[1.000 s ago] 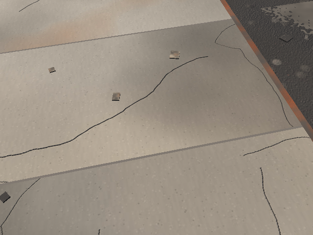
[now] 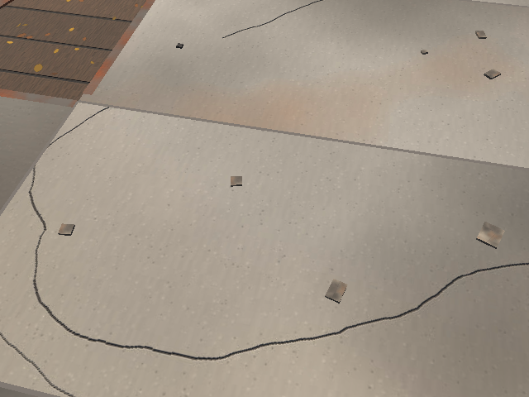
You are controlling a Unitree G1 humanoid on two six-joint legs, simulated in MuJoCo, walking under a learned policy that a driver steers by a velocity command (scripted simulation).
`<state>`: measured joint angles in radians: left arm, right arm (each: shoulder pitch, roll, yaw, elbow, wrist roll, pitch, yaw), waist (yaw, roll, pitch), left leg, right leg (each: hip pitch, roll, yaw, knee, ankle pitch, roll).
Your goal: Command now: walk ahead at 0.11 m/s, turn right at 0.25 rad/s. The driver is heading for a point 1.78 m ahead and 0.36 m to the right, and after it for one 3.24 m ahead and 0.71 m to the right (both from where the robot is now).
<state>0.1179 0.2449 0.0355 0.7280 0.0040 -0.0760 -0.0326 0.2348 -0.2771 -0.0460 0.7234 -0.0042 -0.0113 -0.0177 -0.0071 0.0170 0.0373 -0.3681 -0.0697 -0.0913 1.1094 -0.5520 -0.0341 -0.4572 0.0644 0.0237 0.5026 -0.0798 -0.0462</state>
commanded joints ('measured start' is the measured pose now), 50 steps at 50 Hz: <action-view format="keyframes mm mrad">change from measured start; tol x32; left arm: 1 11 188 52 -79 -4 32 16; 50 -11 161 58 -66 9 91 67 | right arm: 1 12 -127 -43 -80 2 25 -18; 50 -42 -104 -40 -44 22 49 -16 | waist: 1 1 -73 -125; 14 -21 -170 -143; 17 6 254 -98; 34 8 170 -120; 37 -28 -317 -203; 50 35 -132 -61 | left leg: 1 -191 70 -11 32 46 -18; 14 155 30 30 -674 334 30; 17 181 484 -437 -854 468 299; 33 266 369 16 -702 758 243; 38 -177 161 76 -149 -129 -44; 50 -127 150 70 -206 75 -58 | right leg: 1 236 -280 421 -202 22 -193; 14 102 -143 434 -160 -231 -100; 21 -208 -6 101 739 -337 122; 33 75 -54 -75 137 -276 89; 37 585 -408 343 -79 659 -144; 50 355 -375 119 -181 176 -219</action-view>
